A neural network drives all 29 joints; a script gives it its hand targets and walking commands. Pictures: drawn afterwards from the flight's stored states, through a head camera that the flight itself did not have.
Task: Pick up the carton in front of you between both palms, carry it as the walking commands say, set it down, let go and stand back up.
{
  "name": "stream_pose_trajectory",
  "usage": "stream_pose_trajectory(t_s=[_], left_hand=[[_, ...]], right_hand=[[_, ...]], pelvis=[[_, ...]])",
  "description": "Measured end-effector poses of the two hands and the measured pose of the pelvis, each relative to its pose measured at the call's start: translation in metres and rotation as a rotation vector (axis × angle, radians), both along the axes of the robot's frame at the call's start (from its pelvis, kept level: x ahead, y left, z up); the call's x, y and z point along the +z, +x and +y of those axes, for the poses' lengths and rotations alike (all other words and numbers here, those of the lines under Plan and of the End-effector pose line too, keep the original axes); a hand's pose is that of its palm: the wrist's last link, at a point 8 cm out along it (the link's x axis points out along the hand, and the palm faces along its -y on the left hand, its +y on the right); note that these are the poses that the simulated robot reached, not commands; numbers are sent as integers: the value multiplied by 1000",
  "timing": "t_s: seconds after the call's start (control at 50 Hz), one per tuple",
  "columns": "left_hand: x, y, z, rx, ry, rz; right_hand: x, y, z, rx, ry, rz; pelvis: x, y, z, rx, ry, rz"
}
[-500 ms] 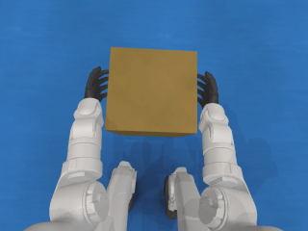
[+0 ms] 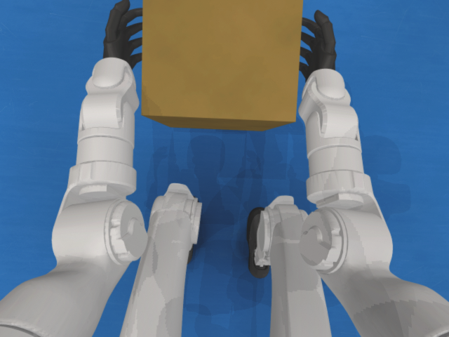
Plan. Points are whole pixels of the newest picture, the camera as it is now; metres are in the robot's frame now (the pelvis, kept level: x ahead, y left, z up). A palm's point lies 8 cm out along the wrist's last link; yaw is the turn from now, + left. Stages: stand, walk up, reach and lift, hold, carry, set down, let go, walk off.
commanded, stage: set down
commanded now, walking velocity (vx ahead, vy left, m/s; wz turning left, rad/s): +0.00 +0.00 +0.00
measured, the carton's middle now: (219, 68) +0.52 +0.06 -0.18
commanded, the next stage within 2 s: none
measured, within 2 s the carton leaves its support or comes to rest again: rests again in 0.86 s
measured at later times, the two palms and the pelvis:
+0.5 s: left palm (138, 67) +0.53 +0.23 -0.26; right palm (283, 72) +0.56 -0.07 -0.26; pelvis +0.00 +0.00 -0.09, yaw -1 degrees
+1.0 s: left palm (142, 75) +0.52 +0.23 -0.28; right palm (283, 79) +0.55 -0.08 -0.29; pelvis -0.01 +0.00 -0.12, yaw -1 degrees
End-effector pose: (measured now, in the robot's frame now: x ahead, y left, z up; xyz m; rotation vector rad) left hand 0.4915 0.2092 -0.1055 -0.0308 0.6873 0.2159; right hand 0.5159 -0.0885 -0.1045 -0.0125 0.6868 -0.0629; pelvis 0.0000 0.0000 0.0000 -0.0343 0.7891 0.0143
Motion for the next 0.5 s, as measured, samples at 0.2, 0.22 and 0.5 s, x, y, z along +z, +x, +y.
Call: stream_pose_trajectory(t_s=[0.2, 0.22, 0.5], left_hand=[[-62, 17, 8, -5, 14, 20], [-69, 18, 8, -6, 15, 22], [-155, 39, 19, -11, 22, 42]], right_hand=[[-62, 19, 7, 20, -14, 18], [-69, 20, 8, 23, -15, 19], [-157, 44, 18, 51, -26, 37]], pelvis=[[-40, -7, 2, -2, -4, -2], [-43, -7, 2, -2, -5, -4], [-92, -1, 3, -4, -11, -62]])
